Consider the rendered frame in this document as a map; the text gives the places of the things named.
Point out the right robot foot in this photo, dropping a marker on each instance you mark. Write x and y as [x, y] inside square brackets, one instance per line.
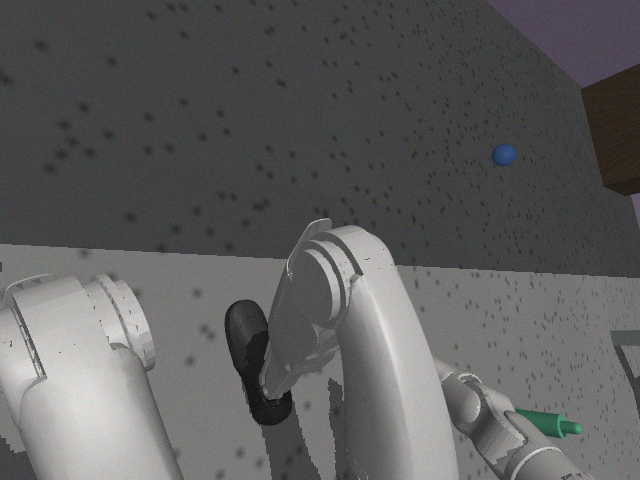
[247, 336]

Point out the right robot arm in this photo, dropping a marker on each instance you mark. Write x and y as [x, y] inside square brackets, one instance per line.
[509, 443]

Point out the right robot hand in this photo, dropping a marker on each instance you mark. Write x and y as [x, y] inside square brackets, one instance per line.
[444, 367]

